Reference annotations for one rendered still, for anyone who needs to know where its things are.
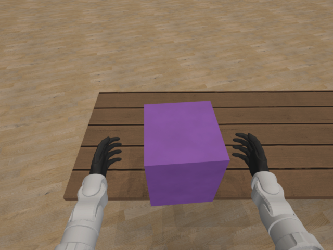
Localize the table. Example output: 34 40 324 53
63 90 333 201

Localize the carton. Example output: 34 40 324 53
144 101 230 206

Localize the left robot forearm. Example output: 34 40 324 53
54 174 108 250

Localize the right robot forearm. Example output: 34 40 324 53
251 171 324 250

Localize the robot right hand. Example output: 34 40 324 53
232 133 269 176

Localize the robot left hand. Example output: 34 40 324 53
89 136 122 177

